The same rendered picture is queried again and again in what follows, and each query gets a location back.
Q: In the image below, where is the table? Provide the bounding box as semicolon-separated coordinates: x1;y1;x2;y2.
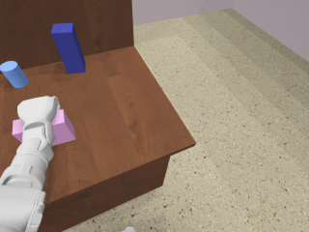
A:
0;0;196;232

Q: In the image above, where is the left robot upper arm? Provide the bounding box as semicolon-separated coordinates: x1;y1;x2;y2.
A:
0;185;46;232

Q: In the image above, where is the robot left forearm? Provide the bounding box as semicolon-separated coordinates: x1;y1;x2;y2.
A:
0;119;54;190

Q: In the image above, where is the robot left hand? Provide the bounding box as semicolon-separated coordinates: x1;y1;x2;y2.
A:
17;96;61;142

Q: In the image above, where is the sponge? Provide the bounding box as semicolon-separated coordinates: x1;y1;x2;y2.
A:
12;109;76;146

